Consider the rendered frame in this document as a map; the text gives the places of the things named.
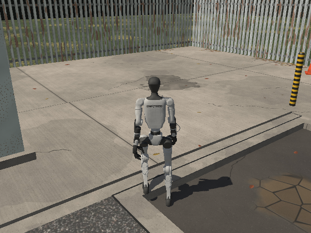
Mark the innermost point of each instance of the left robot hand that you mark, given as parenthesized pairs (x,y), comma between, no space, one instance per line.
(136,155)

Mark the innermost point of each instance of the left robot foot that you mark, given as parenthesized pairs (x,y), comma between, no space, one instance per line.
(145,189)

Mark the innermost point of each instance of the robot left forearm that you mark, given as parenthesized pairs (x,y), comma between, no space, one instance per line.
(136,134)

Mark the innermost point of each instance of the robot torso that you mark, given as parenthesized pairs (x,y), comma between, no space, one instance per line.
(155,113)

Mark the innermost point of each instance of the right robot hand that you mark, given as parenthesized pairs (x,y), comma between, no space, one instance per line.
(174,139)

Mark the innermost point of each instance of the robot left upper arm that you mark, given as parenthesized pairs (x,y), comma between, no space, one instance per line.
(138,111)

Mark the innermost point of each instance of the robot right forearm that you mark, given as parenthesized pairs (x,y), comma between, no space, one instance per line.
(173,128)

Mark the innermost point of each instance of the robot right upper arm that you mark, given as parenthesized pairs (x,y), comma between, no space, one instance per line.
(171,109)

